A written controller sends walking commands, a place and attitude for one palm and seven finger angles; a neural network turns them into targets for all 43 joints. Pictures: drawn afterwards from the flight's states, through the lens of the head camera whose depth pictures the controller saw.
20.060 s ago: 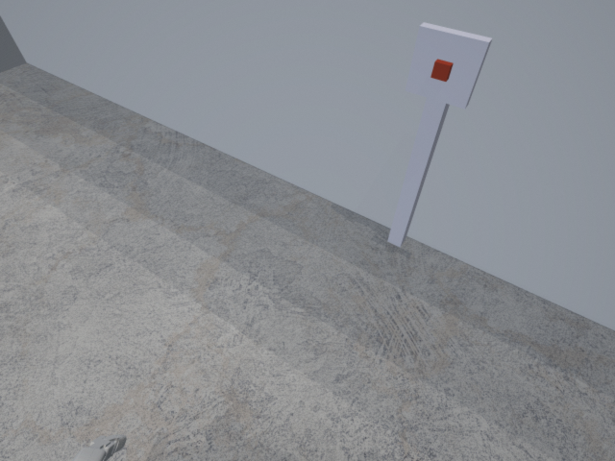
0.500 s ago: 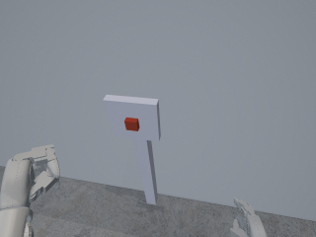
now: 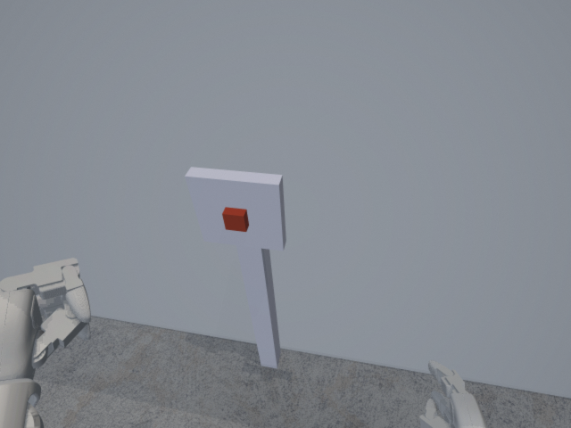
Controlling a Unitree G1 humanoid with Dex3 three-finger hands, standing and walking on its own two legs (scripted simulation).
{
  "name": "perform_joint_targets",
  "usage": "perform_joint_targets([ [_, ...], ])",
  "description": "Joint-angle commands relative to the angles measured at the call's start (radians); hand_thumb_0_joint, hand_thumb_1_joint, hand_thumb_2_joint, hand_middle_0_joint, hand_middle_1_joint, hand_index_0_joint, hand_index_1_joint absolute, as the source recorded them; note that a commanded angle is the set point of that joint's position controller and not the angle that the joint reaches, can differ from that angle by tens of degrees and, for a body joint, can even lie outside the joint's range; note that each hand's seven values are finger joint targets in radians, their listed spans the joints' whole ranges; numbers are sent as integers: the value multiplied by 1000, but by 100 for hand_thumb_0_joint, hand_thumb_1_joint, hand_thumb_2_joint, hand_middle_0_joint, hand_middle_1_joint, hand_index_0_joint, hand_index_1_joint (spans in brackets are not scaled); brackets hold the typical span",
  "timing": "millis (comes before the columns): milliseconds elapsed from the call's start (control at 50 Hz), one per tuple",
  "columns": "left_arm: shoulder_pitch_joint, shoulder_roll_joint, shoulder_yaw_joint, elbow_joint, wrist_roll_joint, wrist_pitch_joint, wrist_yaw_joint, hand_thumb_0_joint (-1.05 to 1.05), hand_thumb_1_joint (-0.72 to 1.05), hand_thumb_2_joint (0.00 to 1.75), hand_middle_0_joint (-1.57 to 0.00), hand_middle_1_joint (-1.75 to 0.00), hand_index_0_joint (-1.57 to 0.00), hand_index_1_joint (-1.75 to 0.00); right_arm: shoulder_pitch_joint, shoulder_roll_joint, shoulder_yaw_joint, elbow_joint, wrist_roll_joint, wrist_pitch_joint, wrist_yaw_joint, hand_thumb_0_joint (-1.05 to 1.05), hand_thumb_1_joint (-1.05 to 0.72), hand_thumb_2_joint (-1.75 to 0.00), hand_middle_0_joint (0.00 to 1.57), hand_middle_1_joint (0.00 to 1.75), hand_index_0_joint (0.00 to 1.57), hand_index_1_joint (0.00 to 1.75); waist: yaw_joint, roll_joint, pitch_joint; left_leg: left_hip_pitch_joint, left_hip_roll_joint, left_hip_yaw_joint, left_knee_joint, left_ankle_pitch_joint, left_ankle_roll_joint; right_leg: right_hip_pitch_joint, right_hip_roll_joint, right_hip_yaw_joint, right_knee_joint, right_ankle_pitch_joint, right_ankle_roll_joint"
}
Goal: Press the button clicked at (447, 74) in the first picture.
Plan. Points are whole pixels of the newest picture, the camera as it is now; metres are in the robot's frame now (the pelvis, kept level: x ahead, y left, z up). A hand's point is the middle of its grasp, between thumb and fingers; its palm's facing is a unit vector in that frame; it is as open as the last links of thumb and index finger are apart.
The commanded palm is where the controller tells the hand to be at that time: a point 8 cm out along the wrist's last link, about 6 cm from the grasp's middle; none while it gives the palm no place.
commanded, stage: step back with the hand held close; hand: left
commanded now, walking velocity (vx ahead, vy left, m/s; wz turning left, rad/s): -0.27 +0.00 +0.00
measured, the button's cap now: (236, 218) +0.49 +0.17 +0.01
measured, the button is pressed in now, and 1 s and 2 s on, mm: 0 0 0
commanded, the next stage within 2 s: stop stepping back and stand still in 1.26 s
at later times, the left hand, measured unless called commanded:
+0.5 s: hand (53, 343) +0.15 +0.26 +0.16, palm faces +0.35 -0.80 -0.49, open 3.1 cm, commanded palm +0.08 +0.30 +0.17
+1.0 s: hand out of the picture +0.08 +0.27 +0.16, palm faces +0.39 -0.79 -0.48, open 3.1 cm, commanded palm +0.01 +0.30 +0.17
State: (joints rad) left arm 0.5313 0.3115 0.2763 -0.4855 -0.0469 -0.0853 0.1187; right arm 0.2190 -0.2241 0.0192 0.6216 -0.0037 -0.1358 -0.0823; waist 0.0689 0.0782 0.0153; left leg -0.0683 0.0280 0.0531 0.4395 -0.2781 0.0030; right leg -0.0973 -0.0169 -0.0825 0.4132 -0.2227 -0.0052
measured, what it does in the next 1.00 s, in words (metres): walks backwards: right foot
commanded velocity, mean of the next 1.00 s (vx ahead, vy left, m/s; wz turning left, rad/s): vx -0.30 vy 0.00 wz -0.01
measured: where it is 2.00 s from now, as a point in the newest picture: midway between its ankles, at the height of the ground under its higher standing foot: outside the picture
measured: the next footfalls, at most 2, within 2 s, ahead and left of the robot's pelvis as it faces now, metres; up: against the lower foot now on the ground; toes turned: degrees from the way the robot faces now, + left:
right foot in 0.90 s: -0.09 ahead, -0.10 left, +0.00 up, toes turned +5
left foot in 1.30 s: -0.07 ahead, +0.12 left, +0.00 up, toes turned +1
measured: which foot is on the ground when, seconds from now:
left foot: down 0.00-1.00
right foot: down 0.00-0.78, up 0.80-0.88, down 0.90-1.00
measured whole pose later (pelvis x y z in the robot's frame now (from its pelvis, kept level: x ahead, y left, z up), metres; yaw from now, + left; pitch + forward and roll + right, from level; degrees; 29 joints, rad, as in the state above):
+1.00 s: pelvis -0.11 +0.02 -0.01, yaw +1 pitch +4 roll -3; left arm 0.62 0.39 0.41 -0.63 -0.02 -0.27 0.15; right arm 0.19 -0.19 0.01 0.61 -0.03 -0.10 -0.06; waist 0.00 0.00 0.01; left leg -0.49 0.02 0.01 0.56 -0.14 0.04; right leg -0.29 0.07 0.03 0.53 -0.31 -0.01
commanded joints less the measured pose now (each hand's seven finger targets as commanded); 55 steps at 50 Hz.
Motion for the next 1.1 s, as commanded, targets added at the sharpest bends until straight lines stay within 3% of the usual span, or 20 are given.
perform_joint_targets([
  [0, -94, 190, 182, -132, 0, -99, 16, 0, 90, 90, -130, -150, -130, -150, -125, -101, -40, -177, -2, -3, -7, 0, -90, -90, 20, 30, 20, 30, -52, -132, 52, -138, 0, -52, -35, 52, 35, -122, -66, 152, -189, -2, -4],
  [60, -13, 156, 142, -161, 6, -120, 9, 0, 90, 90, -130, -150, -130, -150, -132, -113, -46, -189, -8, 32, -1, 0, -90, -90, 20, 30, 20, 30, -59, -85, -21, -134, 5, -52, -28, 113, 30, -103, -80, 132, -159, 60, -7],
  [120, 40, 181, 164, -227, 7, -134, 18, 0, 90, 90, -130, -150, -130, -150, -136, -121, -54, -206, -9, 54, -4, 0, -90, -90, 20, 30, 20, 30, -58, -20, -106, -155, 20, -65, -56, 214, 25, -25, -60, 86, -70, 197, 0],
  [220, 100, 225, 217, -273, 2, -143, 30, 0, 90, 90, -130, -150, -130, -150, -134, -119, -70, -234, 1, 78, -9, 0, -90, -90, 20, 30, 20, 30, -55, -44, -185, -190, 40, -80, -39, 349, 21, 28, -44, 68, 31, 339, 8],
  [300, 115, 215, 216, -278, 2, -145, 34, 0, 90, 90, -130, -150, -130, -150, -125, -117, -76, -244, 6, 82, -9, 0, -90, -90, 20, 30, 20, 30, -59, -48, -174, -251, 58, -88, -41, 329, 26, 27, -38, 70, 79, 345, 12],
  [440, 99, 205, 208, -304, 17, -155, 41, 0, 90, 90, -130, -150, -130, -150, -121, -123, -72, -247, 4, 62, -11, 0, -90, -90, 20, 30, 20, 30, -62, -7, -126, -452, 90, -121, -80, 66, 59, 56, -29, 94, 154, 236, 18],
  [500, 82, 203, 209, -301, 20, -162, 46, 0, 90, 90, -130, -150, -130, -150, -110, -121, -71, -247, 5, 52, -10, 0, -90, -90, 20, 30, 20, 30, -69, -60, -96, -508, 74, -117, -60, -105, 61, 16, -48, 133, 120, 136, 10],
  [580, 56, 212, 210, -305, 27, -178, 58, 0, 90, 90, -130, -150, -130, -150, -94, -117, -69, -235, -2, 44, -12, 0, -90, -90, 20, 30, 20, 30, -78, -104, -72, -449, 27, -96, 36, -213, 46, -147, -98, 204, -30, -133, -16],
  [640, 43, 210, 195, -302, 25, -185, 69, 0, 90, 90, -130, -150, -130, -150, -84, -116, -63, -220, -4, 44, -16, 0, -90, -90, 20, 30, 20, 30, -86, -124, -64, -337, 14, -97, 94, -192, 31, -296, -118, 198, -93, -265, -28],
  [700, 33, 213, 196, -324, 30, -193, 76, 0, 90, 90, -130, -150, -130, -150, -87, -126, -60, -222, -4, 37, -22, 0, -90, -90, 20, 30, 20, 30, -88, -26, -52, -407, 64, -164, -34, -260, 45, -251, -56, 128, -10, -273, 0],
  [740, 56, 208, 208, -338, 38, -198, 75, 0, 90, 90, -130, -150, -130, -150, -104, -136, -61, -229, -2, 22, -27, 0, -90, -90, 20, 30, 20, 30, -78, 105, -77, -586, 174, -297, -237, -371, 88, -34, 39, 72, 229, -108, 24],
  [780, 64, 220, 230, -355, 47, -204, 69, 0, 90, 90, -130, -150, -130, -150, -107, -118, -68, -232, -11, 11, -23, 0, -90, -90, 20, 30, 20, 30, -66, 131, -108, -594, 221, -328, -229, -225, 114, 8, 60, 81, 355, 16, 24],
  [800, 76, 221, 234, -358, 49, -207, 64, 0, 90, 90, -130, -150, -130, -150, -106, -118, -72, -227, -16, 1, -17, 0, -90, -90, 20, 30, 20, 30, -64, 89, -121, -582, 221, -311, -193, -147, 120, 11, 63, 96, 361, -1, 22],
  [860, 124, 209, 235, -318, 42, -227, 50, 0, 90, 90, -130, -150, -130, -150, -102, -121, -75, -204, -25, -18, -4, 0, -90, -90, 20, 30, 20, 30, -67, 85, -84, -590, 212, -297, -161, -100, 127, 8, 71, 117, 275, -57, 15],
  [880, 130, 202, 225, -323, 35, -235, 45, 0, 90, 90, -130, -150, -130, -150, -92, -122, -74, -187, -30, -22, 1, 0, -90, -90, 20, 30, 20, 30, -71, 80, -88, -535, 199, -292, -133, -14, 121, -11, 71, 117, 210, -25, 12],
  [920, 117, 221, 219, -344, 23, -246, 40, 0, 90, 90, -130, -150, -130, -150, -88, -121, -73, -158, -30, -22, 10, 0, -90, -90, 20, 30, 20, 30, -74, 28, -153, -334, 157, -238, -37, 318, 86, -79, 43, 138, 94, 186, 6],
  [960, 88, 233, 215, -364, 11, -253, 39, 0, 90, 90, -130, -150, -130, -150, -98, -107, -71, -148, -20, -8, 10, 0, -90, -90, 20, 30, 20, 30, -76, 12, -294, -124, 125, -144, 50, 593, 47, -114, 0, 167, 91, 425, 10],
  [980, 95, 233, 207, -363, 8, -245, 36, 0, 90, 90, -130, -150, -130, -150, -92, -107, -80, -153, -10, -1, 12, 0, -90, -90, 20, 30, 20, 30, -80, -37, -350, -61, 109, -113, 81, 619, 35, -127, 0, 164, 102, 444, 23],
  [1040, 152, 252, 232, -358, -7, -234, 32, 0, 90, 90, -130, -150, -130, -150, -126, -105, -79, -185, -7, 19, 10, 0, -90, -90, 20, 30, 20, 30, -73, -5, -301, -151, 103, -119, 37, 366, 36, -148, -3, 174, 77, 274, 14],
  [1080, 145, 268, 246, -348, -8, -234, 32, 0, 90, 90, -130, -150, -130, -150, -139, -102, -78, -199, -3, 32, 8, 0, -90, -90, 20, 30, 20, 30, -81, -57, -220, -218, 65, -111, 62, 100, 24, -221, -37, 227, -1, 126, -6],
])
